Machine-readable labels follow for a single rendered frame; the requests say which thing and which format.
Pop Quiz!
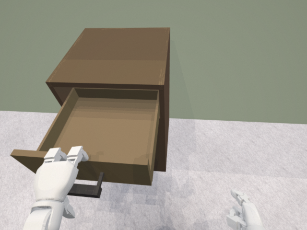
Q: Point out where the robot left hand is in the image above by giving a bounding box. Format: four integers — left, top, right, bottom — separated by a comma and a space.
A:
34, 146, 89, 219

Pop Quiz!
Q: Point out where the left robot forearm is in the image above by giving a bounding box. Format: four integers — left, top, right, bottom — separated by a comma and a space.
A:
23, 200, 65, 230

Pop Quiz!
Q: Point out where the handle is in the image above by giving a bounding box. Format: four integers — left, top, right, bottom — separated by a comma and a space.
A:
67, 172, 104, 198

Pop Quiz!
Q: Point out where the drawer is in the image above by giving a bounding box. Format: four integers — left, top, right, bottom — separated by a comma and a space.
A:
10, 87, 160, 186

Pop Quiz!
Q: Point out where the robot right hand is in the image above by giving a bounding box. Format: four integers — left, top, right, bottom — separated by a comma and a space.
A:
226, 189, 264, 230

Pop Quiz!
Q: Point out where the cabinet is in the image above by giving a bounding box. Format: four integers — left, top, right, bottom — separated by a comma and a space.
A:
46, 27, 170, 172

